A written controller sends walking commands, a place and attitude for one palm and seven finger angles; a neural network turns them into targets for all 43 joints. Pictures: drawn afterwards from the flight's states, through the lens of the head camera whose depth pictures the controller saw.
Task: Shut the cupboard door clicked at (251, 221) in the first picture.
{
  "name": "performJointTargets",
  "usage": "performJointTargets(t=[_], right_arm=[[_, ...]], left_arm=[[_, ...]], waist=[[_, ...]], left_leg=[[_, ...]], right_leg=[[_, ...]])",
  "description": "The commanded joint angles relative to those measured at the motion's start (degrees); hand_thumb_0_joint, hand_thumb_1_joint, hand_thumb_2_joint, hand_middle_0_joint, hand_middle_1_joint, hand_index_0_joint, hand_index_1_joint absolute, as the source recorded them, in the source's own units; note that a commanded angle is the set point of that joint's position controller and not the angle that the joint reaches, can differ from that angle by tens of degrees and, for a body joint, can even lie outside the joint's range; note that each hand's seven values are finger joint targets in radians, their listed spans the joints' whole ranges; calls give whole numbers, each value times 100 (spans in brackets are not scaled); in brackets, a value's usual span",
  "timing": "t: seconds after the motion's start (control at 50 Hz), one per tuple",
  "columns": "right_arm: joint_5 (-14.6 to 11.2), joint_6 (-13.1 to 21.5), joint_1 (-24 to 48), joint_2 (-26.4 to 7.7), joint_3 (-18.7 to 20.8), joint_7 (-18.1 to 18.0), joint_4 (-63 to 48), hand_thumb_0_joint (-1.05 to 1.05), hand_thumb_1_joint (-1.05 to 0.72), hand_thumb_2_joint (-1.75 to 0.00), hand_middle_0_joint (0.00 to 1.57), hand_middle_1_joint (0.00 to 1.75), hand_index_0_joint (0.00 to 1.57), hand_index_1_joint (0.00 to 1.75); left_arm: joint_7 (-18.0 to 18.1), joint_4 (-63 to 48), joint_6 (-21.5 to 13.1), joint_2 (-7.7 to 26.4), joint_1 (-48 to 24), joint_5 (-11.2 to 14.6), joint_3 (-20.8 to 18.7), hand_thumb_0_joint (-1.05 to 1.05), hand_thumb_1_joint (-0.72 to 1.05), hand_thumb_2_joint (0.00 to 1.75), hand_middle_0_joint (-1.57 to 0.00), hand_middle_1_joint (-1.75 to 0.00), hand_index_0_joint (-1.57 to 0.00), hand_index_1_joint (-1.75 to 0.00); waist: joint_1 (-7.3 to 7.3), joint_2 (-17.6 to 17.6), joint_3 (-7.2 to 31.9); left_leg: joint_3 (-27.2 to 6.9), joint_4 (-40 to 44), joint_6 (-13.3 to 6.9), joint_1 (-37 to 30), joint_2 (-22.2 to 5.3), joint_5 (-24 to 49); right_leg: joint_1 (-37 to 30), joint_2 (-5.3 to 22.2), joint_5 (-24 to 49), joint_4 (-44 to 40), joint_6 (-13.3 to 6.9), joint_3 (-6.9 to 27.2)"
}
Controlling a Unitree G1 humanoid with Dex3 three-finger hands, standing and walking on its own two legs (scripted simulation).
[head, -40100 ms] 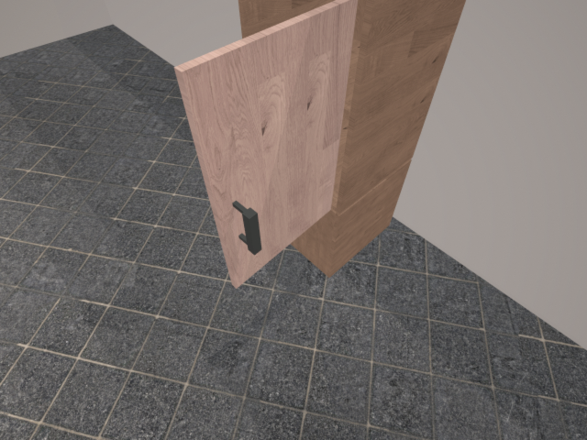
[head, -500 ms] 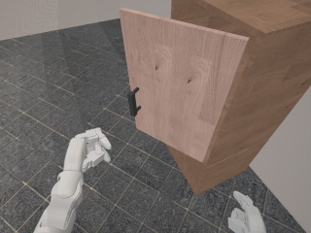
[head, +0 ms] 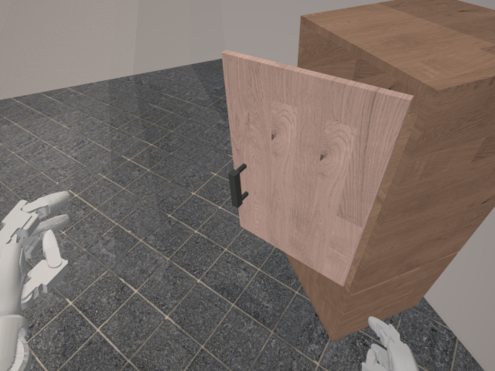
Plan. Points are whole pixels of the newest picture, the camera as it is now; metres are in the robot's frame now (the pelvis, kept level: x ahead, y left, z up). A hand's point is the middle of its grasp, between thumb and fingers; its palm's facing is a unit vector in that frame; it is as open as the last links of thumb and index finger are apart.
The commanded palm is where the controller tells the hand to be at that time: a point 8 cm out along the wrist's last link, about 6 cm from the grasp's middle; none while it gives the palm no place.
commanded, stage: draw the hand back to the body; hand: left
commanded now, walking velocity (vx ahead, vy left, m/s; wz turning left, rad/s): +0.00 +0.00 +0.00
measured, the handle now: (240, 185) +0.61 +0.12 -0.11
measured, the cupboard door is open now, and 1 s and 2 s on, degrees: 33 33 33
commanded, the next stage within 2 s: step back with the hand held close in 0.38 s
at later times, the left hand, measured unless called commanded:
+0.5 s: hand (53, 268) +0.18 +0.26 +0.16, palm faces +0.46 -0.79 -0.41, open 7.4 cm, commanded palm +0.13 +0.30 +0.17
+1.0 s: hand (16, 292) +0.15 +0.29 +0.16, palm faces +0.41 -0.77 -0.48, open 7.4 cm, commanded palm +0.09 +0.32 +0.17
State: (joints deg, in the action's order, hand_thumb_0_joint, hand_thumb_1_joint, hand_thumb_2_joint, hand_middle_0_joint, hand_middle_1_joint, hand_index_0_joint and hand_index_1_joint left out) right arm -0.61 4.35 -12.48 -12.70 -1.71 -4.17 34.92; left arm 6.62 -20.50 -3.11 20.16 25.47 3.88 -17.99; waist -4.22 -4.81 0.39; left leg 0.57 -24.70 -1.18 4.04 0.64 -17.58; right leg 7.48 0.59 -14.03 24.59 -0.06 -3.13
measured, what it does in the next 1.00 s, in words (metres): shifts its weight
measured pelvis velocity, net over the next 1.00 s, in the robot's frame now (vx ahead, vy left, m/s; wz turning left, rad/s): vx -0.06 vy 0.03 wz -0.03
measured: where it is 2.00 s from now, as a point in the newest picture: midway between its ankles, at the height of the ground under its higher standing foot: outside the picture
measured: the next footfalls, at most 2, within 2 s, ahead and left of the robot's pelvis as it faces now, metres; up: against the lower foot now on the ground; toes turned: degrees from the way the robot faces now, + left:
right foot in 1.84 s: -0.14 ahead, -0.12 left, +0.00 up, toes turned +9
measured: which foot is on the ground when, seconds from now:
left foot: down 0.00-1.00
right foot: down 0.00-1.00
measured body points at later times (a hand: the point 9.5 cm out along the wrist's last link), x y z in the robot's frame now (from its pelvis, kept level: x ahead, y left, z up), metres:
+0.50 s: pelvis -0.01 +0.00 +0.00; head -0.04 -0.02 +0.45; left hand +0.15 +0.30 +0.19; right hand +0.16 -0.22 -0.09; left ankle -0.04 +0.10 -0.74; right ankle -0.01 -0.12 -0.74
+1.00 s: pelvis -0.06 +0.03 -0.01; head -0.06 +0.03 +0.44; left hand +0.12 +0.33 +0.19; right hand +0.11 -0.22 -0.08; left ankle -0.04 +0.10 -0.74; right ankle -0.01 -0.12 -0.74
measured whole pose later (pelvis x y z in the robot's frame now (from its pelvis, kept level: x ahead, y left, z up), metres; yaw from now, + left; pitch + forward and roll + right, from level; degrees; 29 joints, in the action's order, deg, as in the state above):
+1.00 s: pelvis -0.06 +0.03 -0.01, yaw -2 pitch +0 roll -1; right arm -0.8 1.0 -12.3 -13.0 -0.1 -4.9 30.3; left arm 8.0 -26.8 -10.4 25.0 30.5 2.5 -25.7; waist 0.0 0.1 0.0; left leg 3.6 -34.7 -3.8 17.2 1.9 -17.4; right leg 20.5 1.9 -11.6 32.6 2.0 0.0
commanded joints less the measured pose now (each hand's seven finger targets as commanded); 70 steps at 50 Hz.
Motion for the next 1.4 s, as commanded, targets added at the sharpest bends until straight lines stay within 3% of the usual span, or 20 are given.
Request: performJointTargets(t=[0.0, 0.08, 0.16, 0.28, 0.34, 0.38, 0.48, 0.5, 0.54, 0.6, 0.68, 0.76, 0.8, 0.94, 1.04, 1.14, 1.18, 1.24, 1.34, 1.38], right_arm=[[9, 434, 750, -527, 264, -48, -836, 0, -90, -90, 20, 30, 20, 30], [-9, 473, 732, -642, 320, -63, -750, 0, -90, -90, 20, 30, 20, 30], [19, 553, 766, -623, 326, -103, -783, 0, -90, -90, 20, 30, 20, 30], [40, 662, 788, -584, 293, -114, -739, 0, -90, -90, 20, 30, 20, 30], [30, 676, 755, -548, 278, -80, -731, 0, -90, -90, 20, 30, 20, 30], [34, 668, 744, -576, 297, -78, -710, 0, -90, -90, 20, 30, 20, 30], [22, 625, 761, -598, 323, -67, -722, 0, -90, -90, 20, 30, 20, 30], [54, 467, 747, -863, 410, -94, -929, 0, -90, -90, 20, 30, 20, 30], [70, 321, 640, -732, 407, -80, -859, 0, -90, -90, 20, 30, 20, 30], [66, 157, 611, -699, 440, -99, -918, 0, -90, -90, 20, 30, 20, 30], [10, 21, 726, -784, 463, -142, -1056, 0, -90, -90, 20, 30, 20, 30], [0, -99, 685, -805, 479, -177, -1228, 0, -90, -90, 20, 30, 20, 30], [-2, -131, 681, -794, 474, -167, -1276, 0, -90, -90, 20, 30, 20, 30], [14, -31, 565, -893, 489, -140, -1324, 0, -90, -90, 20, 30, 20, 30], [-4, 76, 468, -898, 465, -151, -1295, 0, -90, -90, 20, 30, 20, 30], [-1, 197, 440, -872, 446, -129, -1256, 0, -90, -90, 20, 30, 20, 30], [27, 246, 431, -899, 460, -127, -1211, 0, -90, -90, 20, 30, 20, 30], [30, 294, 374, -824, 427, -96, -1167, 0, -90, -90, 20, 30, 20, 30], [27, 350, 389, -890, 448, -99, -1159, 0, -90, -90, 20, 30, 20, 30], [25, 370, 381, -911, 496, -99, -1160, 0, -90, -90, 20, 30, 20, 30]], left_arm=[[90, -1165, -490, 988, -241, -7, -876, 0, 90, 90, -20, -30, -20, -30], [76, -878, -515, 799, -528, -32, -600, 0, 90, 90, -20, -30, -20, -30], [138, -1200, -620, 1022, -636, -76, -795, 0, 90, 90, -20, -30, -20, -30], [177, -1302, -669, 1271, -470, -77, -1081, 0, 90, 90, -20, -30, -20, -30], [158, -1309, -683, 1090, -440, -89, -953, 0, 90, 90, -20, -30, -20, -30], [133, -1067, -658, 1061, -315, -60, -972, 0, 90, 90, -20, -30, -20, -30], [94, -1065, -660, 1020, -379, -55, -900, 0, 90, 90, -20, -30, -20, -30], [154, -1362, -868, 1564, -965, -108, -1461, 0, 90, 90, -20, -30, -20, -30], [113, -897, -934, 1072, -243, -141, -1079, 0, 90, 90, -20, -30, -20, -30], [195, -1134, -1024, 1152, 4, -164, -1139, 0, 90, 90, -20, -30, -20, -30], [261, -1489, -1008, 1433, 235, -100, -1357, 0, 90, 90, -20, -30, -20, -30], [279, -1728, -985, 1490, 328, -78, -1451, 0, 90, 90, -20, -30, -20, -30], [272, -1735, -971, 1474, 438, -78, -1470, 0, 90, 90, -20, -30, -20, -30], [268, -1710, -1089, 1341, 353, -170, -1494, 0, 90, 90, -20, -30, -20, -30], [282, -1487, -1192, 1268, -1, -277, -1437, 0, 90, 90, -20, -30, -20, -30], [321, -1767, -1303, 1327, -373, -354, -1410, 0, 90, 90, -20, -30, -20, -30], [349, -1908, -1360, 1514, -438, -378, -1573, 0, 90, 90, -20, -30, -20, -30], [374, -1983, -1425, 1413, -243, -327, -1526, 0, 90, 90, -20, -30, -20, -30], [397, -1823, -1518, 1403, -37, -358, -1698, 0, 90, 90, -20, -30, -20, -30], [378, -1598, -1531, 1415, 35, -400, -1783, 0, 90, 90, -20, -30, -20, -30]], waist=[[77, 339, 257], [153, 304, -170], [68, 203, 332], [-2, 56, 307], [37, -167, 204], [41, 151, 50], [64, 133, 62], [346, 241, -180], [390, 784, 92], [436, 642, 551], [405, 132, 902], [378, 31, 1036], [374, 20, 992], [377, -222, 481], [440, 42, 177], [472, 257, 110], [465, 301, 137], [478, 276, 304], [439, -264, 312], [420, -190, 317]], left_leg=[[110, 334, 61, 504, -187, 1975], [71, 471, 30, 565, -202, 1274], [68, 463, 0, 479, -143, 1295], [53, 464, 58, 576, -141, 1435], [85, 466, 97, 566, -159, 1577], [91, 490, 86, 637, -169, 1508], [131, 517, 53, 581, -174, 1319], [-22, 261, -41, 1076, -300, 709], [-12, -159, -56, 922, -226, 441], [-97, -314, -16, 936, -268, 900], [-199, -74, -16, 1009, -489, 2186], [-297, -53, -19, 1452, -633, 2751], [-362, -10, -31, 1738, -660, 2458], [-645, 603, -340, 3439, -922, -48], [-690, 641, -484, 4417, -870, -1973], [-598, 175, -469, 4349, -616, -2537], [-585, 22, -427, 4173, -541, -2458], [-549, -86, -342, 3881, -457, -2131], [-892, 597, -532, 4902, -910, -2593], [-952, 599, -575, 5229, -1007, -2724]], right_leg=[[-411, 38, 1401, -235, -22, 52], [-67, 36, 671, -404, -18, 61], [-344, 39, 712, -293, -37, 75], [-496, 19, 877, -298, -65, 85], [-435, 9, 963, -271, -64, 78], [-383, -2, 932, -341, -52, 68], [-335, -6, 754, -405, -39, 108], [16, 291, 945, -641, -118, 803], [325, 661, 661, -823, -235, 1100], [101, 832, 1362, -485, -347, 1069], [-167, 511, 2440, 297, -133, 607], [-527, 291, 2860, 785, -28, 487], [-571, 287, 2672, 893, -26, 498], [-955, 3, 1652, 1451, 113, 453], [-1114, 51, 1238, 1605, 95, 658], [-548, 217, 135, 1161, -3, 1066], [-332, 282, -84, 948, -63, 1210], [-138, 366, -127, 819, -119, 1218], [-1021, -23, 440, 1816, 41, 776], [-1322, -105, 709, 2006, 62, 789]])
